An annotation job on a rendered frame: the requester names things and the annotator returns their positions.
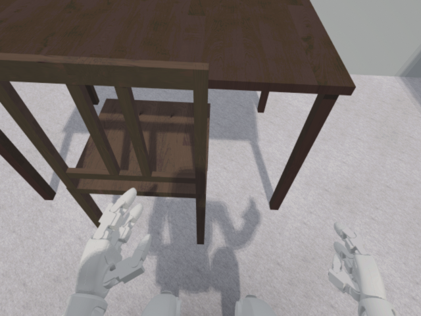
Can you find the left robot forearm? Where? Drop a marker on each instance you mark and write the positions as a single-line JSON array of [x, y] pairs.
[[80, 304]]

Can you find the table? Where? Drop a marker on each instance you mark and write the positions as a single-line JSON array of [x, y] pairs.
[[252, 45]]

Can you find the right robot hand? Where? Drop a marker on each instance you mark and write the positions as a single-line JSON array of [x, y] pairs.
[[366, 280]]

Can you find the chair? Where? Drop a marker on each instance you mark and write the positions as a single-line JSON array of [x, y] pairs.
[[160, 148]]

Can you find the right robot forearm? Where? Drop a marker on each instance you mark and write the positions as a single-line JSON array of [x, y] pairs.
[[376, 307]]

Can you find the robot thigh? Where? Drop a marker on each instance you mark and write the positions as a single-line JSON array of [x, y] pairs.
[[253, 307], [163, 305]]

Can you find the left robot thigh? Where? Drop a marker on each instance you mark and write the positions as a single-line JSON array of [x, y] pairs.
[[163, 305]]

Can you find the left robot hand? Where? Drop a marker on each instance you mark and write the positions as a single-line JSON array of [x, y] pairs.
[[103, 249]]

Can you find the right robot thigh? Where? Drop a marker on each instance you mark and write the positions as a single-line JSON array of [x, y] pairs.
[[253, 307]]

